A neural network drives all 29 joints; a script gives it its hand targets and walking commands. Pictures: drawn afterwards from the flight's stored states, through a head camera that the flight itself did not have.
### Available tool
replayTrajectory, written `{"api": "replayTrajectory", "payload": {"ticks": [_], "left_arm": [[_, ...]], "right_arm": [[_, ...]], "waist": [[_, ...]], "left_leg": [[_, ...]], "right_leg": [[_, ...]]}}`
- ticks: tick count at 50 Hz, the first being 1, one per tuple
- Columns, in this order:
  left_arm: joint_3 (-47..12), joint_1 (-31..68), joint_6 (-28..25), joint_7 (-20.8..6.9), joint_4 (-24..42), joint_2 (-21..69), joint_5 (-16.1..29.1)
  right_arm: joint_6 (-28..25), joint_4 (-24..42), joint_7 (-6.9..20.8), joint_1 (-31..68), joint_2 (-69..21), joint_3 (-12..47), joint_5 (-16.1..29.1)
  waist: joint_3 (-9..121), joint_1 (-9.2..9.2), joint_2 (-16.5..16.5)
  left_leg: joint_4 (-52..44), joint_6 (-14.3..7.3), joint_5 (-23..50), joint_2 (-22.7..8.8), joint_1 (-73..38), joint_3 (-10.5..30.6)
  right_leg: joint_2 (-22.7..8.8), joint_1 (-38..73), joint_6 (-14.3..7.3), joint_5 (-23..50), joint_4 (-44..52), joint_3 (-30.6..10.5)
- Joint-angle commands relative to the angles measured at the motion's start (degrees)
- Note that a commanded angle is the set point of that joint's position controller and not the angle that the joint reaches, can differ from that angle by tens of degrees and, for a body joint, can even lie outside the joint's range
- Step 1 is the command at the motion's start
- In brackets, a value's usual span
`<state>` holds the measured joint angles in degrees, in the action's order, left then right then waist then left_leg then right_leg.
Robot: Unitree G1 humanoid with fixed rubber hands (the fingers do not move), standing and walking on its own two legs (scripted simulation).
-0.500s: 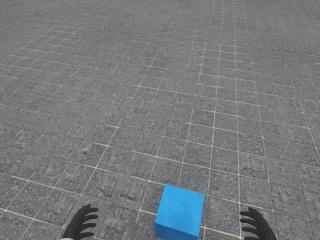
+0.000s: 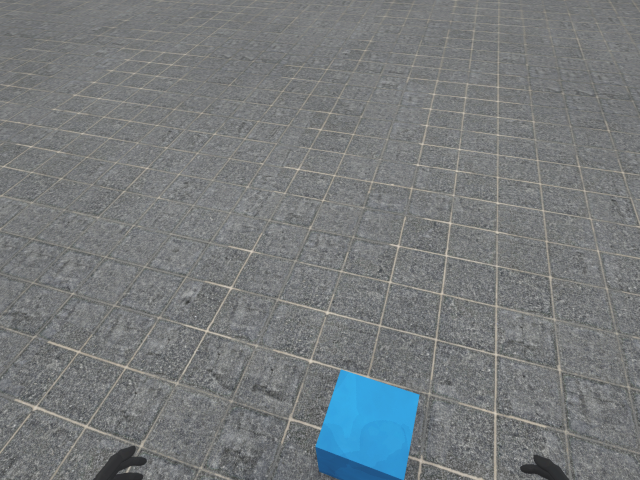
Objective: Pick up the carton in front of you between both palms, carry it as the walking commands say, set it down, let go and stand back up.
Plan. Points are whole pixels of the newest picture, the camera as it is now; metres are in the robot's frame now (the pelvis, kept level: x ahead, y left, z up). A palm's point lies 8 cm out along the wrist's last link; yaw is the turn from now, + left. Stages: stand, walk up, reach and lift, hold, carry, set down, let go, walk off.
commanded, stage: stand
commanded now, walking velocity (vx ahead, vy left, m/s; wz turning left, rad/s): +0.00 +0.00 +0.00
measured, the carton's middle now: (366, 435) +0.38 -0.08 -0.65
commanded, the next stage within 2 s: none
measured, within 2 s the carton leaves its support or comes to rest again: neither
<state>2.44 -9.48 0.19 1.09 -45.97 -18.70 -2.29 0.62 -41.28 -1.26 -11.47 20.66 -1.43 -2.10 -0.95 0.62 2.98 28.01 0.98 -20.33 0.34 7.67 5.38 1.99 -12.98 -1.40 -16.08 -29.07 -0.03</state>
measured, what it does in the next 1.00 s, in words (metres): stands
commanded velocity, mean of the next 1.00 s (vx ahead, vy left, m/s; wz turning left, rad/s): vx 0.00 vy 0.00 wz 0.00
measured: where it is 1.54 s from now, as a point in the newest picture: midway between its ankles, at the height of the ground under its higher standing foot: outside the picture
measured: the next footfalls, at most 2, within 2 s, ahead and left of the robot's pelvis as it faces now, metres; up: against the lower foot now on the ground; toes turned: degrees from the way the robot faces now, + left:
none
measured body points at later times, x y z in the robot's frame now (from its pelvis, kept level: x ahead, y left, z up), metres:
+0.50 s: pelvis -0.01 +0.00 +0.01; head -0.01 -0.01 +0.46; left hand +0.10 +0.31 -0.10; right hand +0.10 -0.30 -0.11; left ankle -0.06 +0.14 -0.74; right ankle -0.01 -0.10 -0.74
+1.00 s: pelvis -0.02 +0.00 +0.01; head -0.02 -0.01 +0.46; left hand +0.08 +0.31 -0.10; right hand +0.07 -0.31 -0.11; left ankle -0.06 +0.14 -0.74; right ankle -0.01 -0.10 -0.74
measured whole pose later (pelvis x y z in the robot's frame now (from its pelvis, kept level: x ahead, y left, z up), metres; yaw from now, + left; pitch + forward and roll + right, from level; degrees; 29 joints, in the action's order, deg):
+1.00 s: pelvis -0.02 +0.00 +0.01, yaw +0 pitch -2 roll +0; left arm 0.7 -5.5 -0.4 0.6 -60.8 -20.9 -1.2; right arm -0.5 -57.3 -1.1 -8.9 22.5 -0.1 -1.4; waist -1.4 0.4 1.4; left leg 20.1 1.0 -14.5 0.4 3.5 4.6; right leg 1.3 -9.2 -1.1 -10.8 -22.1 -0.6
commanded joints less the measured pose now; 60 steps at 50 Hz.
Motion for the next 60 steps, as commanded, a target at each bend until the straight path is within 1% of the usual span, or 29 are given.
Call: {"api": "replayTrajectory", "payload": {"ticks": [1,10,23,35,60], "left_arm": [[2.01,1.62,-0.78,0.29,1.86,-9.65,0.1],[1.54,3.33,-0.82,0.12,-2.22,-10.05,0.32],[0.93,5.11,-0.84,-0.1,-7.3,-10.77,0.64],[0.41,5.93,-0.99,-0.19,-10.42,-11.54,0.9],[-0.36,6.98,-1.23,-0.3,-13.25,-12.44,1.3]], "right_arm": [[-0.86,2.14,-0.31,0.75,7.93,-1.67,0.15],[-1.15,-1.92,-0.41,2.1,8.78,-1.02,0.4],[-1.42,-7.49,-0.32,3.33,9.88,-0.64,0.53],[-1.61,-11.12,-0.16,3.66,10.5,-0.53,0.59],[-1.78,-15.03,-0.02,4.39,11.26,-0.41,0.77]], "waist": [[4.34,-0.21,-3.01],[3.62,-0.08,-2.36],[1.88,-0.01,-2.67],[0.9,-0.05,-2.72],[1.24,-0.3,-2.96]], "left_leg": [[-2.64,-0.92,19.79,-3.64,1.52,1.68],[-4.8,-0.95,19.92,-4.23,1.03,2.07],[-8.4,-1.24,15.72,-4.94,0.76,2.87],[-10.26,-1.42,13.36,-5.26,0.65,3.22],[-11.66,-1.57,14.1,-5.8,-0.43,2.86]], "right_leg": [[-6.15,5.78,0.04,21.09,3.64,-5.24],[-6.51,6.97,-0.07,20.65,5.01,-5.4],[-7.06,7.2,-0.13,15.71,7.84,-6.13],[-7.47,6.83,-0.21,12.48,9.55,-6.91],[-7.98,7.1,-0.62,13.89,10.55,-7.6]]}}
